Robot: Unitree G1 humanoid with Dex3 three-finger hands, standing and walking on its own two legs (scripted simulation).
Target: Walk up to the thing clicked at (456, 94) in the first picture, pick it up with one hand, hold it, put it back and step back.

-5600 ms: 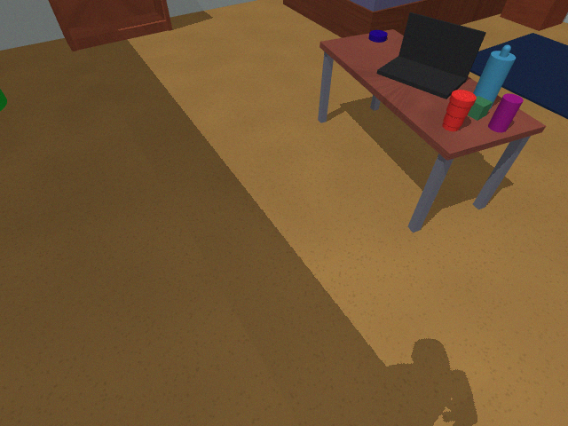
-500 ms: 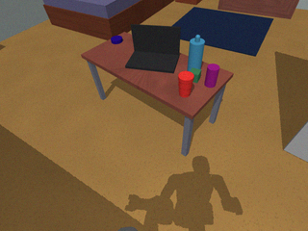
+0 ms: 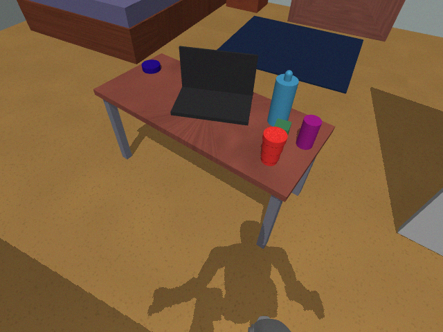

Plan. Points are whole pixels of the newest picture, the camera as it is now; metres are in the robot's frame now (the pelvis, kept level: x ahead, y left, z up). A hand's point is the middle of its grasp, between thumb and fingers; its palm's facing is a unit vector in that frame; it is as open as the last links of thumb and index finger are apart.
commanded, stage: walk up
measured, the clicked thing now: (272, 147) +0.76 -0.21 -0.23
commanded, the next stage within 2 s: stand in 1.62 s
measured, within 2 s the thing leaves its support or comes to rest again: neither
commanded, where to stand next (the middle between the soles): +0.12 -0.02 m, yaw +1 degrees
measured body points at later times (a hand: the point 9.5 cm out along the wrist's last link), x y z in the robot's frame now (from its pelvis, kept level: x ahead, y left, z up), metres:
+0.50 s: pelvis +0.06 +0.00 -0.01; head +0.07 +0.00 +0.44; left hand +0.19 +0.28 -0.13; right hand +0.13 -0.31 -0.13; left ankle +0.07 +0.13 -0.74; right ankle +0.12 -0.11 -0.74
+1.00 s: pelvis +0.08 -0.01 +0.01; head +0.09 -0.01 +0.46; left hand +0.15 +0.30 -0.12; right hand +0.19 -0.30 -0.12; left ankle +0.07 +0.13 -0.74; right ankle +0.12 -0.11 -0.74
